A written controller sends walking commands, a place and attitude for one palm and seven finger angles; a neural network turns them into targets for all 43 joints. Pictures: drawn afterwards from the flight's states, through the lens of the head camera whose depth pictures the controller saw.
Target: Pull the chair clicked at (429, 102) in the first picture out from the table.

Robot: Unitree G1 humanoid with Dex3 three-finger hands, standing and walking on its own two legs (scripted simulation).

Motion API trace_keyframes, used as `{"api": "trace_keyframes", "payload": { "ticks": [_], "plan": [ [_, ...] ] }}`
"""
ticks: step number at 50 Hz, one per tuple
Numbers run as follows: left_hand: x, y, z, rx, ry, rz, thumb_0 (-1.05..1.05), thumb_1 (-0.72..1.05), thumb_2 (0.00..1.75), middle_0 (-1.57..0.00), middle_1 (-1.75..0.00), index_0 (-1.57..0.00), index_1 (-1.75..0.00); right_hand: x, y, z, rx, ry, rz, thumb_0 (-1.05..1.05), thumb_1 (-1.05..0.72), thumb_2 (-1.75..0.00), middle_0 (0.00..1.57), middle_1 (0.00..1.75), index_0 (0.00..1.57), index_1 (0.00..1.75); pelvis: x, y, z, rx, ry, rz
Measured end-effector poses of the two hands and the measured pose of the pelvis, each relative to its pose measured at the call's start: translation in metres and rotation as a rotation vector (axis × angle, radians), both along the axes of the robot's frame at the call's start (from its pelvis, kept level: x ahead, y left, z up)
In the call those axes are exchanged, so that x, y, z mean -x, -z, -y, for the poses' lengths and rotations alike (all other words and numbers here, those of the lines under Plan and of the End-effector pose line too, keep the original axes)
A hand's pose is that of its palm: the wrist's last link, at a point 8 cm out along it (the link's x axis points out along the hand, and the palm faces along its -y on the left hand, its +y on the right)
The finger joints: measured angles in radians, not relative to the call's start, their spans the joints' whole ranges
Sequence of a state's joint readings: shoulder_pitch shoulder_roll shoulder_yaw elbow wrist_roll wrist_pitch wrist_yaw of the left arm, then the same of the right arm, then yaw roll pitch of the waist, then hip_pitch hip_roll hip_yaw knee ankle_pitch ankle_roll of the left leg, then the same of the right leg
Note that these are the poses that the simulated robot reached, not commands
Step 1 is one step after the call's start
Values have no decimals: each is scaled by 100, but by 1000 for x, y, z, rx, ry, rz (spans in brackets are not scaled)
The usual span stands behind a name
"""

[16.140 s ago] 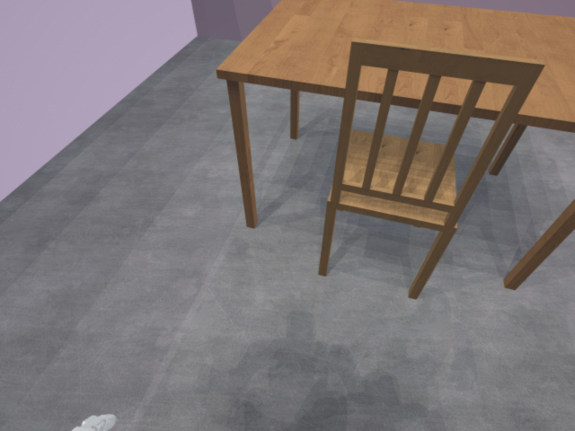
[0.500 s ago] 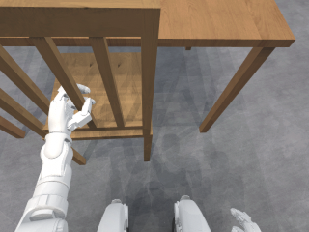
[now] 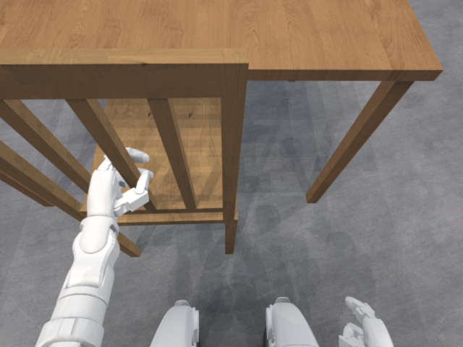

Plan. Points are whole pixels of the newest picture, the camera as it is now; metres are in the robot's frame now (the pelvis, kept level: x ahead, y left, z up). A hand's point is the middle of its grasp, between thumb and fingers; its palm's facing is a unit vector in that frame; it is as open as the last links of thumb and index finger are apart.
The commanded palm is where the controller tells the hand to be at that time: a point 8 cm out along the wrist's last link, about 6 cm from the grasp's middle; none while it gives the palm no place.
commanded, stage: step backward, pulling the chair out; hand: left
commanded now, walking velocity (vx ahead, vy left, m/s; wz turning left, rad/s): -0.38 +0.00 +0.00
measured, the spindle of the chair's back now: (127, 168) +0.40 +0.18 +0.02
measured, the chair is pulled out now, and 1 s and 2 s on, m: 0.06 0.19 0.19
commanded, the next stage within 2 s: none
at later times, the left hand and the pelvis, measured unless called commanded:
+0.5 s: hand (162, 223) +0.31 +0.11 +0.01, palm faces -0.04 -0.99 -0.14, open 5.3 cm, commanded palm +0.29 +0.17 +0.01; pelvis -0.03 +0.00 +0.08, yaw -3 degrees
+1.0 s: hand (166, 264) +0.25 +0.10 +0.01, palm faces -0.06 -0.98 -0.18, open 5.4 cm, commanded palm +0.24 +0.15 +0.02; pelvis -0.08 +0.00 +0.07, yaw -3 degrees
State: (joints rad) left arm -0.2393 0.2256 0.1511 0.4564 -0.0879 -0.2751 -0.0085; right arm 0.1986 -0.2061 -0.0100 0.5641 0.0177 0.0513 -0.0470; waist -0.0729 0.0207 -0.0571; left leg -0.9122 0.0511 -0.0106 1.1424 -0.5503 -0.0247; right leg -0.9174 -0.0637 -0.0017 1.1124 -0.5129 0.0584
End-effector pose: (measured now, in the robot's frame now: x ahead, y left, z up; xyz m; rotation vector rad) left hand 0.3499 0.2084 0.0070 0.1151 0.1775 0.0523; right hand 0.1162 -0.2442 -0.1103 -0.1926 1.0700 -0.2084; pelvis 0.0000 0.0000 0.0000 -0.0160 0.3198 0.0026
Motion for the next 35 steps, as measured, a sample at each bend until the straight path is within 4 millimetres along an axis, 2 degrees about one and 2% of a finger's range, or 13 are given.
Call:
{"api": "trace_keyframes", "payload": {
  "ticks": [6, 12, 19, 26, 35],
  "plan": [
    [7, -13, 9, 37, -87, -199, 7, 71, 79, -30, -111, -42, -145, 6, -51, -8, 12, 41, 0, 1, -91, -90, 20, 30, 20, 30, -8, -48, -3, -6, 11, 75],
    [13, -18, 19, 16, -33, -259, 7, 71, 76, -29, -108, -47, -145, 23, -77, 5, 78, 60, -25, 1, -91, -90, 20, 30, 20, 30, -3, -66, -6, 8, 16, 133],
    [30, -19, 30, -17, 22, -284, 5, 70, 74, -29, -110, -49, -145, 48, -80, 16, 90, 105, -43, 1, -91, -90, 20, 30, 20, 30, 11, -72, -5, 6, 40, 182],
    [61, -20, 45, -24, 37, -301, 4, 70, 73, -28, -111, -50, -145, 70, -74, 13, 54, 115, -59, 1, -91, -90, 20, 30, 20, 30, 30, -75, -1, -4, 48, 216],
    [95, -21, 57, -25, 40, -317, 4, 69, 74, -27, -111, -50, -145, 87, -68, 8, 31, 90, -31, 1, -91, -90, 20, 30, 20, 30, 56, -76, 0, -10, 42, 250]
  ]
}}
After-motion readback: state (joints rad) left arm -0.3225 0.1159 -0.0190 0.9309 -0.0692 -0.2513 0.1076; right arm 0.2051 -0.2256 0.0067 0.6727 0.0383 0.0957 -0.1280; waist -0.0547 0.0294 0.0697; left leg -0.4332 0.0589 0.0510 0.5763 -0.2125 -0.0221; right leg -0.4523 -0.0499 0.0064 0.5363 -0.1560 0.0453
